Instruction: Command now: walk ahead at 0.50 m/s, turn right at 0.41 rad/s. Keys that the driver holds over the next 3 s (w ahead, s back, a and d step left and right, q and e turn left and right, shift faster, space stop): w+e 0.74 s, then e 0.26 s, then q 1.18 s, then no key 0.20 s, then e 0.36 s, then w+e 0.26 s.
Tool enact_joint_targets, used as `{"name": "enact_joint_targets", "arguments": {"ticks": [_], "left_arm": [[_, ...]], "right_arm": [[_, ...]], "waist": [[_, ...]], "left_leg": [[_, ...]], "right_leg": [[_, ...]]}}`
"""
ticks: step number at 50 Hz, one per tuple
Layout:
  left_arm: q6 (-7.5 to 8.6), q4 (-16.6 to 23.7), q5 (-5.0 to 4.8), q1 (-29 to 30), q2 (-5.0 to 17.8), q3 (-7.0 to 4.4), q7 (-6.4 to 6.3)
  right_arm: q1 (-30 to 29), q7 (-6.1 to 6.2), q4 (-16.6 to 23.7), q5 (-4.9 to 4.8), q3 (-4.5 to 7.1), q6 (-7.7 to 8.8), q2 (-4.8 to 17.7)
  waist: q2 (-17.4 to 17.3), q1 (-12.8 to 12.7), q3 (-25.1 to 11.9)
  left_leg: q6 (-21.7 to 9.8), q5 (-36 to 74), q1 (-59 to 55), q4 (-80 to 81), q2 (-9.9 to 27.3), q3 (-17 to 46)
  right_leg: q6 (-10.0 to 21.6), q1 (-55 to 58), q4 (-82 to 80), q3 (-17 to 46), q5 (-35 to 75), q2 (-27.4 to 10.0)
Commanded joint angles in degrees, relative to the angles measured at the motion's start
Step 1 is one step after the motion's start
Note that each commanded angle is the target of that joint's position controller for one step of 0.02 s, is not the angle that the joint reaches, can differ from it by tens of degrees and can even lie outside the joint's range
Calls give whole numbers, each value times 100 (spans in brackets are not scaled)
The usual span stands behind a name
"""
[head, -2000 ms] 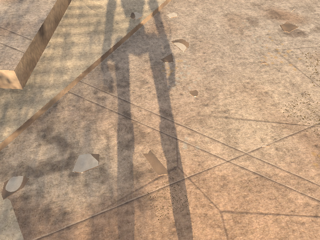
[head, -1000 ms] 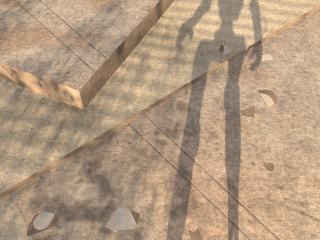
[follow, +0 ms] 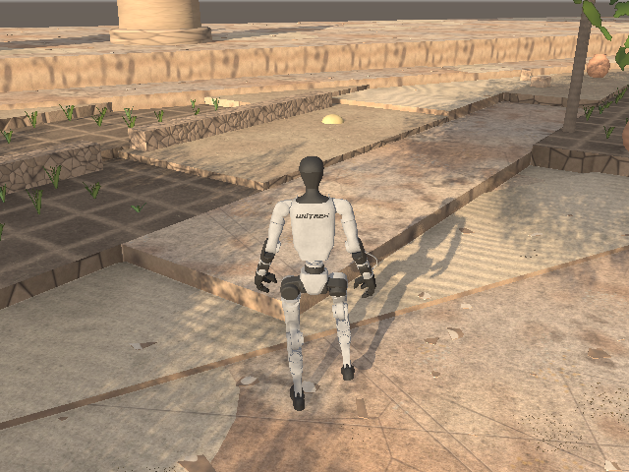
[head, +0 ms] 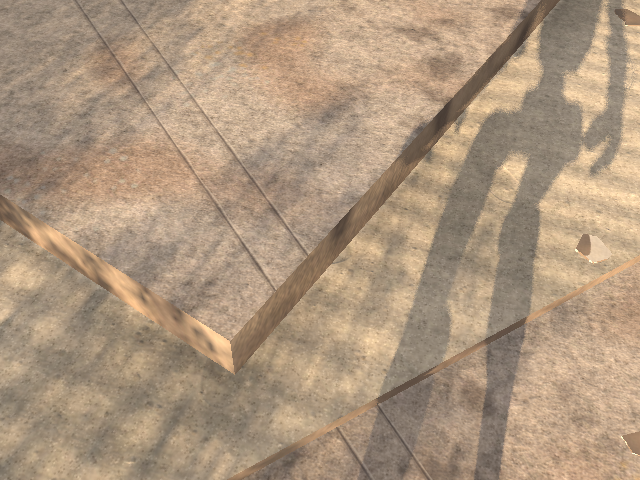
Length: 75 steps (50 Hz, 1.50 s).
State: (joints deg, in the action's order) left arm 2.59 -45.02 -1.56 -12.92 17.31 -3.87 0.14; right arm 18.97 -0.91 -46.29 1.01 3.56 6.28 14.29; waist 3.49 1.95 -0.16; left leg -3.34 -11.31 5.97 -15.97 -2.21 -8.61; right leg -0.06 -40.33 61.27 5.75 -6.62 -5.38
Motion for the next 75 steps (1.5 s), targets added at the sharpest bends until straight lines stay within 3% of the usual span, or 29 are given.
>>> {"name": "enact_joint_targets", "arguments": {"ticks": [1,9,12,14,15,16,17,18,19,21,25,32,36,37,38,39,40,42,45,48,51,53,54,55,56,57,61,67,75], "left_arm": [[29,344,23,-7,108,-28,48],[70,1108,29,1366,-56,82,366],[32,1209,23,1000,171,-35,417],[12,893,22,-457,673,-317,336],[-50,722,46,-1224,1193,-505,191],[0,895,42,-852,1707,-548,154],[47,943,103,-1120,1208,-408,162],[107,906,137,-937,910,-325,160],[141,933,92,-548,740,-269,173],[150,1108,125,12,461,-168,137],[192,1037,106,-65,717,-236,39],[14,781,-12,-732,835,-247,-75],[2,801,-22,-646,714,-176,-40],[12,846,-118,-925,493,-112,-43],[-1,952,-121,-779,530,-70,-92],[18,1231,-34,-393,559,-38,-105],[12,1323,77,-369,463,-24,-43],[-121,1297,44,-71,733,-135,-12],[-442,1086,-9,-571,318,-85,22],[-530,1011,68,-604,357,-104,151],[-560,912,83,-717,390,-169,249],[-439,663,169,-1017,439,-228,181],[-295,863,305,-847,903,-229,73],[-193,1227,350,-444,933,-89,61],[-187,1085,404,-354,1019,-180,132],[-185,989,318,-209,959,-181,157],[-78,753,438,318,192,132,-74],[-236,509,236,0,624,-111,-338],[-433,472,129,567,618,-250,-326]], "right_arm": [[-393,95,305,2,154,96,711],[162,190,-66,-145,240,-155,1038],[-19,249,-19,-173,292,-272,1281],[-200,300,42,-212,301,-336,1374],[-95,303,177,-99,205,-267,1136],[340,195,506,-9,-50,-61,349],[-246,69,581,-179,43,209,889],[-736,31,756,-357,65,291,987],[-770,69,759,-268,31,300,882],[-611,116,668,-68,107,157,961],[-729,150,749,39,53,-55,705],[-2260,58,1177,-105,-93,-22,510],[-1660,14,1092,-125,97,132,904],[-1416,35,996,-2,216,161,1198],[-643,87,872,42,351,111,1288],[312,151,736,81,403,15,1373],[143,208,741,70,324,-34,1215],[-578,313,835,-2,239,-152,791],[-1541,241,906,-88,183,-249,650],[-1880,194,941,-192,315,-286,975],[-1939,243,864,-274,304,-316,895],[-1639,232,659,-130,150,-388,383],[-1399,207,748,106,12,-491,19],[-411,181,441,65,6,-540,83],[-259,229,448,-204,115,-608,594],[-740,283,482,-291,205,-634,932],[-806,391,273,-207,177,-738,698],[-1270,295,629,-193,33,-700,439],[-984,111,717,-219,89,-824,433]], "waist": [[-663,-184,234],[-556,284,618],[-907,-89,155],[-854,-931,-644],[-132,-1184,-1137],[1300,-457,-1742],[492,-952,-2267],[213,-904,-1456],[-406,-545,-836],[-333,-141,-443],[-249,-30,-207],[177,-661,39],[494,-215,-260],[-95,-242,-710],[-733,255,-1383],[-1577,763,-2218],[-1854,519,-2127],[-884,207,-923],[-1231,-412,-208],[-1303,-520,-349],[-968,-630,-515],[120,-730,-222],[1616,-422,11],[1478,21,-502],[1313,-94,-979],[919,-247,-544],[503,-121,-385],[256,-452,-730],[520,-163,-374]], "left_leg": [[-695,1800,5,836,1580,537],[-498,2368,-1223,405,1945,-48],[-309,4953,-1318,-619,1905,-316],[-72,5481,-694,-2652,1622,-494],[188,3216,868,-4450,1308,-454],[546,-1972,3441,-6669,-54,283],[380,-1918,4006,-6986,142,1560],[238,-1441,4247,-6694,396,1515],[216,-1031,4007,-6052,658,1465],[320,-723,3236,-5312,930,1429],[676,-173,3005,-4340,837,1195],[766,1036,2728,-1788,341,1128],[382,528,1413,-1248,105,938],[-32,479,-75,-1434,414,1429],[-563,-124,-1476,-1352,1063,2399],[-1021,-604,-2511,-831,1982,3641],[-1199,216,-2323,-515,2563,4181],[-1059,1173,-992,-570,2278,3059],[-697,1359,1049,-273,1712,1529],[-461,1022,1441,-433,1604,804],[-240,220,1645,-1277,1684,570],[108,-1168,2271,-3020,1060,186],[510,-2931,3300,-5139,662,145],[667,-3020,3108,-5997,690,886],[699,-2353,3090,-6170,639,1005],[670,-2104,3437,-6355,709,1000],[697,-1058,2841,-5596,713,1661],[890,-1844,2935,-4186,689,1089],[467,-804,1772,-2368,442,332]], "right_leg": [[-17,-234,-662,154,830,-101],[343,-505,-2236,-698,501,12],[659,565,-2332,-1234,-359,531],[1037,2674,-2899,-1298,-140,1008],[1361,4477,-3031,5,178,243],[2610,6329,-3796,3524,-337,-1278],[2552,6468,-4389,4083,-722,-1407],[2236,5832,-4383,3139,-431,-1202],[1981,4820,-4407,2395,148,-919],[1785,3572,-4622,1639,967,-547],[1775,2691,-4823,1064,1794,-262],[1327,2836,-4630,1248,189,-99],[1089,2964,-4103,1703,395,-199],[749,2101,-3468,1412,1002,113],[281,1167,-2050,823,1378,534],[45,446,-571,526,-34,841],[19,177,194,633,-2510,728],[-72,45,508,324,-2225,242],[-164,1264,-359,-217,-1933,53],[-108,2266,-1781,-411,-580,115],[52,3130,-2861,-545,513,230],[196,3724,-3528,-555,801,460],[385,3733,-3770,1024,2786,-740],[968,3485,-3403,1408,4914,-1424],[1533,3226,-3962,1759,2395,-1599],[1460,3092,-4199,1759,912,-1331],[1100,2748,-4122,809,1148,-1048],[1395,4179,-3796,545,3307,-1483],[1014,3592,-3794,-429,2192,-1253]]}}
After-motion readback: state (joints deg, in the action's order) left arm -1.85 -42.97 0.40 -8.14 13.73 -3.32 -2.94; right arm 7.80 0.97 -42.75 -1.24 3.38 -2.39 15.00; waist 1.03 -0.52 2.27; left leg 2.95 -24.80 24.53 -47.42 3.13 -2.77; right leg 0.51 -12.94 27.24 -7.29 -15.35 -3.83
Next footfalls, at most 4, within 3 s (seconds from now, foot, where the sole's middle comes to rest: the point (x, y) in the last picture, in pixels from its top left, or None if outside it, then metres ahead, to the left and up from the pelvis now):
0.30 right None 0.31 -0.16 -0.78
0.72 left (324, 417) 0.63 -0.03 -0.74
1.06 right None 0.50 -0.29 -0.78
1.50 left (348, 410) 0.65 -0.08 -0.74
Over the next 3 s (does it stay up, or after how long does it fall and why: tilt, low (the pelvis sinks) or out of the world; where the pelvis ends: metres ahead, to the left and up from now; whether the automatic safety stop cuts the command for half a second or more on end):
stays up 0.53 -0.11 0.00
